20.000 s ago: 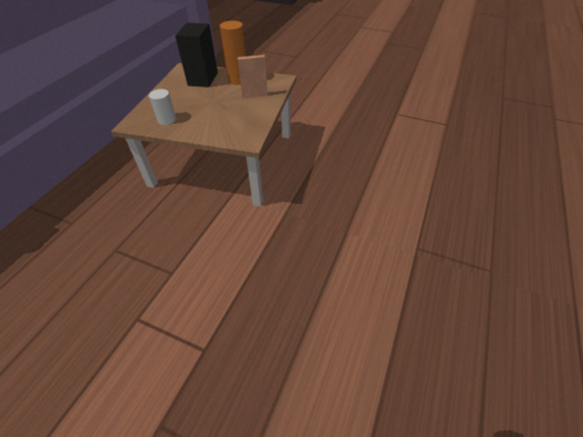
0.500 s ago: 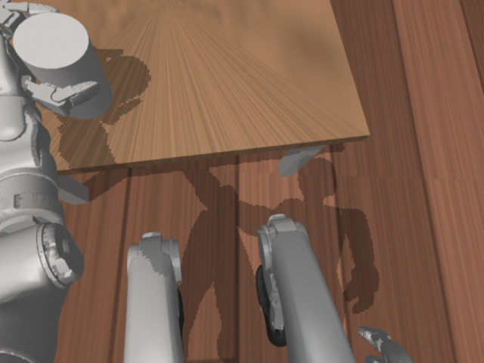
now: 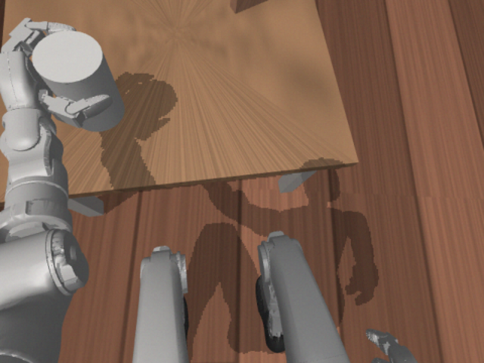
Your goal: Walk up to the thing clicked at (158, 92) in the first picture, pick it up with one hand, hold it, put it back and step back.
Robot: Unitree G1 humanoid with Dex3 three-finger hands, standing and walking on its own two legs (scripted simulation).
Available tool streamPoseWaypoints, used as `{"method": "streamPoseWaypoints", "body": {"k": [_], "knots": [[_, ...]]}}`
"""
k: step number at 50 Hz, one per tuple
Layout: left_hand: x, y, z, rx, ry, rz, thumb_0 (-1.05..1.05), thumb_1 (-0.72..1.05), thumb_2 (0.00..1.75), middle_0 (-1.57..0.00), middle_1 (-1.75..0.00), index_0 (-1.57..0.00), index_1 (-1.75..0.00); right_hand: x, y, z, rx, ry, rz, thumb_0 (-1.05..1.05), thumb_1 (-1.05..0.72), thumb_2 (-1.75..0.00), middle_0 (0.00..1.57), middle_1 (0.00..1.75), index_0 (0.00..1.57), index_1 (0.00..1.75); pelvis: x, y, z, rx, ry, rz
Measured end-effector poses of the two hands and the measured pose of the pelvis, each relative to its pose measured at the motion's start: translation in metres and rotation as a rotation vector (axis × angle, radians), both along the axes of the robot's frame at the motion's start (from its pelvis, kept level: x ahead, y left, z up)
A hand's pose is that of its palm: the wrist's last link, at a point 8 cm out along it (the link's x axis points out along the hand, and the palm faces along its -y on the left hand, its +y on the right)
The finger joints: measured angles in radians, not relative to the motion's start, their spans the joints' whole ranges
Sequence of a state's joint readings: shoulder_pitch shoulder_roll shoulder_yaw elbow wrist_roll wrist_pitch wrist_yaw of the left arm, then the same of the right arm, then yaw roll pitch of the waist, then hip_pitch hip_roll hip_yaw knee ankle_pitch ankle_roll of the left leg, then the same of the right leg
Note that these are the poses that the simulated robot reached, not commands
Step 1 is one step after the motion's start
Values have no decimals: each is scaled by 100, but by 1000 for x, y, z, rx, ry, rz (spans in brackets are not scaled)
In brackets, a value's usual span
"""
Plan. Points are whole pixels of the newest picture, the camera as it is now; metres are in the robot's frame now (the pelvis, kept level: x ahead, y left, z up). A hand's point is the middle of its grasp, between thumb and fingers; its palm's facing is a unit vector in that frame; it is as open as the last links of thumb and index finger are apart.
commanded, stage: settle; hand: left
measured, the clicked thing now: (85, 86) +0.54 +0.21 -0.01
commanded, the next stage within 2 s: lift in 0.54 s
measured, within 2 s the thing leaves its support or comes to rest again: neither
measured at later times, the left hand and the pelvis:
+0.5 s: hand (67, 71) +0.53 +0.21 +0.04, palm faces +0.16 -0.99 -0.05, open 11.6 cm; pelvis +0.01 +0.00 +0.03, yaw +1 degrees
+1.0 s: hand (55, 69) +0.51 +0.21 +0.07, palm faces +0.16 -0.99 -0.05, open 11.6 cm; pelvis +0.01 +0.00 +0.06, yaw +1 degrees
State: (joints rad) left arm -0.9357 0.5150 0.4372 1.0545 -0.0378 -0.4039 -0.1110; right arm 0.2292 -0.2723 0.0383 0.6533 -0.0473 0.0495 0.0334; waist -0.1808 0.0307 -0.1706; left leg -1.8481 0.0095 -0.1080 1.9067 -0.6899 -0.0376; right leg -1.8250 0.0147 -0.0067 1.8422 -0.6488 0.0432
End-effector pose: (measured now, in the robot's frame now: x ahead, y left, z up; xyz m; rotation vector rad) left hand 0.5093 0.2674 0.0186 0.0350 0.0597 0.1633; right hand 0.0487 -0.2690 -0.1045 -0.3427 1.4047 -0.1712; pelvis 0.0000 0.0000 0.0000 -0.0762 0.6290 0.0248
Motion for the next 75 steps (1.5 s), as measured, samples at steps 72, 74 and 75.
{"method": "streamPoseWaypoints", "body": {"k": [72, 74, 75], "knots": [[-97, -14, 156, -1, -5, 17, -1, -61, 102, -64, -108, -65, -107, 77, 21, 144, 65, -259, 26, 1, -93, -90, 20, 29, 20, 30, 26, 1, 149, 21, -233, 25], [-103, -15, 165, 1, -8, 20, -1, -61, 102, -64, -108, -65, -107, 82, 22, 152, 66, -274, 30, 1, -93, -90, 20, 29, 20, 30, 27, 1, 156, 23, -251, 27], [-106, -15, 169, 1, -11, 20, -1, -61, 102, -64, -108, -65, -107, 84, 22, 156, 66, -281, 32, 1, -93, -90, 20, 29, 20, 30, 28, 1, 160, 25, -259, 28]]}}
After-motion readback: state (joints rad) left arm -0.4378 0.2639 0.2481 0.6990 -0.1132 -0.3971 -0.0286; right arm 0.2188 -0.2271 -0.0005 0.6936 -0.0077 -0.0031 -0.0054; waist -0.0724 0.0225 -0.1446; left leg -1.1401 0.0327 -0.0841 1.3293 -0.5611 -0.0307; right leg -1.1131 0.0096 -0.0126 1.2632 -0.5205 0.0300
